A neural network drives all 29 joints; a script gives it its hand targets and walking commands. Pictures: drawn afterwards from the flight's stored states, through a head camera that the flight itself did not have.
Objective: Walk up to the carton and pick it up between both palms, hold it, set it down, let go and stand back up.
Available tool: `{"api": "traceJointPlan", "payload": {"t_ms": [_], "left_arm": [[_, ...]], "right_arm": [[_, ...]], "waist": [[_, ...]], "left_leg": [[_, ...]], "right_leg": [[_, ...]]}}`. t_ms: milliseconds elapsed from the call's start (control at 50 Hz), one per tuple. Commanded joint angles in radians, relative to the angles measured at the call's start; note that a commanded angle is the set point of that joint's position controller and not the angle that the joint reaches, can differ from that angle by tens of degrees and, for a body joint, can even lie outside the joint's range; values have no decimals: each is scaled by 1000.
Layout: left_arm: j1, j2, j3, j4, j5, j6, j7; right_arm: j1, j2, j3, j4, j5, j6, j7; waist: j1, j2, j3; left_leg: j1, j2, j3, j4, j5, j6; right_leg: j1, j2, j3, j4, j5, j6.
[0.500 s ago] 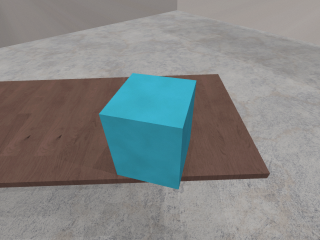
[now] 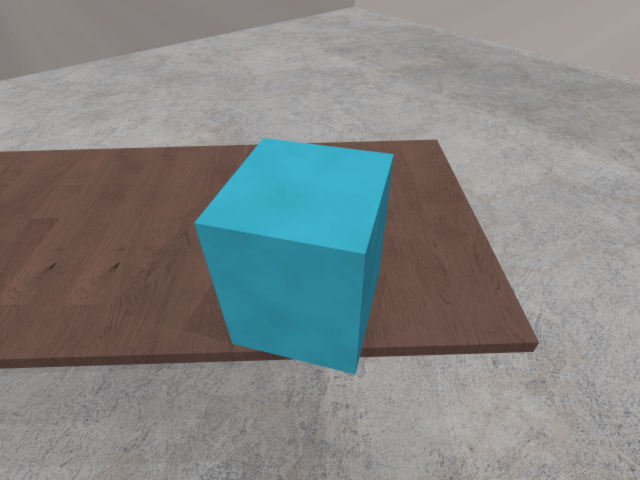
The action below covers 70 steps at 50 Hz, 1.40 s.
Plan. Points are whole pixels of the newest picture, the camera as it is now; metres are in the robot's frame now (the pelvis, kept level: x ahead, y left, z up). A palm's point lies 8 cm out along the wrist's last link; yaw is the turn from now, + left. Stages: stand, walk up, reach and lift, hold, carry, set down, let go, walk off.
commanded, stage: stand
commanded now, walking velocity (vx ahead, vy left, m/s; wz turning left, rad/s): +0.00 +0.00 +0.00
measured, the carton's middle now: (308, 254) +0.43 +0.00 +0.07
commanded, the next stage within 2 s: none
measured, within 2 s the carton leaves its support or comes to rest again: neither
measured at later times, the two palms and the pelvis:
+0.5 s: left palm out of the picture +0.05 +0.31 -0.10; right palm out of the picture +0.02 -0.26 -0.13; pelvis +0.00 +0.00 +0.00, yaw +0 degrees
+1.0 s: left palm out of the picture +0.07 +0.31 -0.10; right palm out of the picture +0.03 -0.26 -0.13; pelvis +0.00 +0.00 +0.00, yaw +0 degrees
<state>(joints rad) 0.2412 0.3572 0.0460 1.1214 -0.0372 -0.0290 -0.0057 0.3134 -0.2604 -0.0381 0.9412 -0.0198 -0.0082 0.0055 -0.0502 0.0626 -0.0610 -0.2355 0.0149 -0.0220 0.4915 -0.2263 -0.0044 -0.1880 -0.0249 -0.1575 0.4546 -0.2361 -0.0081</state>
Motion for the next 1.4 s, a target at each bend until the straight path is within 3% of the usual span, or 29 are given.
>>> {"api": "traceJointPlan", "payload": {"t_ms": [0, 60, 120, 180, 200, 220, 240, 280, 320, 380, 400, 420, 440, 500, 540, 640, 780, 820, 840, 860, 900, 980, 1040, 1060, 1140, 1220, 1300, 1320, 1380], "left_arm": [[-118, 208, 19, -77, 53, -31, 16], [-119, 214, 17, -74, 60, -29, 19], [-122, 194, 13, -78, 58, -26, 17], [-114, 201, 12, -67, 53, -23, 18], [-134, 195, 14, -72, 52, -22, 17], [-120, 198, 14, -71, 56, -22, 17], [-118, 212, 18, -70, 54, -25, 18], [-113, 214, 18, -63, 50, -24, 16], [-107, 201, 14, -59, 54, -18, 17], [-131, 208, 16, -70, 61, -22, 18], [-127, 212, 16, -66, 54, -22, 17], [-128, 202, 15, -71, 54, -22, 16], [-131, 205, 16, -67, 54, -19, 16], [-140, 193, 11, -70, 58, -18, 16], [-140, 185, 10, -65, 56, -18, 15], [-138, 205, 12, -66, 53, -20, 15], [-139, 207, 15, -63, 55, -17, 17], [-144, 200, 13, -69, 52, -19, 17], [-150, 204, 10, -70, 54, -17, 17], [-164, 214, 14, -76, 54, -17, 22], [-153, 211, 13, -66, 60, -15, 22], [-154, 198, 8, -66, 57, -18, 18], [-153, 211, 12, -65, 58, -18, 18], [-156, 209, 11, -69, 55, -18, 15], [-149, 197, 7, -64, 55, -17, 17], [-159, 196, 8, -69, 57, -16, 18], [-160, 200, 8, -66, 54, -18, 17], [-162, 209, 12, -71, 56, -17, 17], [-148, 209, 11, -63, 53, -16, 16]], "right_arm": [[-124, -282, -27, 14, -12, -30, -14], [-118, -256, -20, 11, -10, -27, -14], [-131, -271, -29, 12, -12, -27, -19], [-125, -279, -31, 14, -10, -29, -17], [-111, -276, -28, 18, -8, -31, -19], [-121, -271, -23, 12, -11, -28, -18], [-116, -255, -20, 16, -10, -26, -16], [-113, -253, -13, 16, -14, -24, -15], [-106, -248, -14, 17, -12, -28, -15], [-116, -261, -20, 21, -14, -23, -18], [-115, -278, -24, 21, -12, -25, -18], [-135, -272, -23, 16, -11, -23, -19], [-120, -272, -23, 11, -10, -25, -15], [-143, -273, -24, 9, -14, -23, -17], [-121, -280, -26, 18, -5, -26, -16], [-118, -243, -11, 13, -14, -23, -17], [-136, -258, -19, 13, -11, -21, -17], [-115, -250, -17, 16, -12, -24, -18], [-99, -245, -12, 22, -11, -21, -21], [-125, -248, -11, 18, -14, -20, -21], [-127, -267, -21, 17, -13, -19, -22], [-117, -251, -18, 19, -12, -16, -18], [-124, -251, -14, 19, -15, -21, -18], [-134, -256, -17, 17, -16, -21, -17], [-134, -262, -17, 15, -9, -22, -17], [-137, -267, -21, 12, -8, -24, -20], [-130, -261, -14, 18, -15, -20, -20], [-111, -244, -12, 18, -14, -22, -19], [-136, -273, -19, 10, -12, -20, -19]], "waist": [[56, -59, 170], [43, -72, 178], [57, -50, 169], [55, -78, 184], [45, -59, 178], [59, -49, 167], [56, -75, 176], [56, -33, 174], [48, -56, 187], [61, -90, 208], [50, -63, 187], [63, -64, 177], [48, -50, 175], [56, -50, 179], [51, -87, 174], [53, -45, 179], [61, -83, 156], [51, -66, 147], [41, -90, 149], [57, -78, 165], [48, -63, 159], [48, -109, 169], [51, -67, 168], [58, -88, 167], [53, -59, 137], [53, -83, 140], [56, -51, 139], [43, -51, 142], [53, -66, 137]], "left_leg": [[-10, 116, -83, -191, 59, 37], [-7, 114, -83, -198, 61, 32], [-4, 110, -82, -197, 81, 34], [-18, 117, -92, -198, 91, 35], [-7, 112, -85, -193, 92, 34], [-5, 116, -84, -190, 94, 32], [-14, 118, -87, -200, 98, 31], [-11, 117, -85, -192, 84, 35], [-18, 121, -89, -196, 57, 29], [-25, 114, -87, -204, 69, 28], [-9, 115, -85, -203, 64, 30], [-17, 117, -89, -201, 66, 31], [-13, 117, -88, -206, 29, 31], [-26, 119, -93, -213, 36, 33], [-13, 120, -104, -218, 43, 33], [-12, 119, -95, -209, 40, 35], [12, 117, -83, -204, 102, 32], [12, 115, -78, -193, 110, 28], [17, 116, -79, -205, 113, 29], [10, 115, -75, -197, 117, 30], [12, 114, -74, -193, 95, 28], [5, 119, -78, -201, 74, 32], [1, 110, -67, -201, 84, 34], [12, 115, -80, -200, 95, 32], [21, 119, -77, -204, 108, 31], [16, 117, -78, -210, 103, 31], [23, 113, -69, -201, 97, 30], [21, 113, -67, -196, 101, 30], [17, 122, -89, -211, 96, 34]], "right_leg": [[12, -130, 194, -171, 35, -28], [14, -126, 197, -168, 43, -28], [22, -125, 185, -159, 46, -28], [22, -126, 181, -159, 71, -28], [19, -130, 186, -163, 60, -30], [28, -127, 189, -160, 53, -32], [28, -126, 182, -159, 51, -27], [24, -129, 190, -161, 24, -29], [15, -123, 187, -168, 30, -32], [10, -116, 175, -167, 9, -26], [17, -121, 190, -166, 34, -28], [26, -125, 185, -169, 31, -30], [19, -128, 186, -166, 8, -28], [33, -125, 181, -168, 10, -29], [23, -122, 175, -159, 31, -30], [23, -121, 196, -162, 26, -30], [38, -124, 178, -172, 60, -24], [48, -130, 190, -164, 80, -29], [47, -128, 179, -155, 77, -31], [29, -122, 183, -164, 53, -25], [35, -129, 180, -176, 41, -26], [19, -132, 180, -183, 20, -25], [26, -127, 181, -180, 24, -28], [26, -130, 181, -177, 49, -26], [46, -131, 179, -168, 69, -27], [52, -128, 172, -170, 64, -26], [48, -129, 185, -168, 63, -28], [39, -127, 181, -168, 62, -32], [45, -120, 170, -158, 72, -26]]}}
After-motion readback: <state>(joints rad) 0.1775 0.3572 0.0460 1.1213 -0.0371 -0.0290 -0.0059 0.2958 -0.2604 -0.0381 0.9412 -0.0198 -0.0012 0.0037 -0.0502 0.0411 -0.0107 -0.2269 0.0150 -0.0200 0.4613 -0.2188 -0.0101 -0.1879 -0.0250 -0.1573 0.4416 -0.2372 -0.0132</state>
